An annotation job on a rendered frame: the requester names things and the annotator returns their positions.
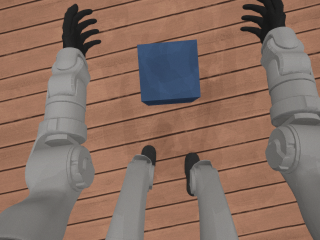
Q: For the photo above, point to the robot left hand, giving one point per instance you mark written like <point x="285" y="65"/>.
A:
<point x="72" y="36"/>

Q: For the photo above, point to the robot right upper arm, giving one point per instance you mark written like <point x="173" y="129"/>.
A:
<point x="294" y="151"/>

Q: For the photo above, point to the left robot forearm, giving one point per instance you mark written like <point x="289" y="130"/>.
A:
<point x="65" y="106"/>

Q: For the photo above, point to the right robot thigh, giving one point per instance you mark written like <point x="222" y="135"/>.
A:
<point x="215" y="218"/>

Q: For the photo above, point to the carton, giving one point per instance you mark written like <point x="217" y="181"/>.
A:
<point x="169" y="72"/>

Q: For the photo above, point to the robot left upper arm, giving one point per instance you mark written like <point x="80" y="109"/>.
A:
<point x="55" y="178"/>

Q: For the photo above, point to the right robot forearm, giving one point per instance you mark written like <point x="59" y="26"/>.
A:
<point x="291" y="83"/>

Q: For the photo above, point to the robot right hand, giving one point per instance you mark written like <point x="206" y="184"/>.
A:
<point x="273" y="17"/>

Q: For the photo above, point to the left robot thigh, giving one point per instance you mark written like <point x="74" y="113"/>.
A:
<point x="128" y="219"/>

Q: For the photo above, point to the robot thigh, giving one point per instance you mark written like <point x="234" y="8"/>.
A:
<point x="128" y="219"/>
<point x="215" y="218"/>

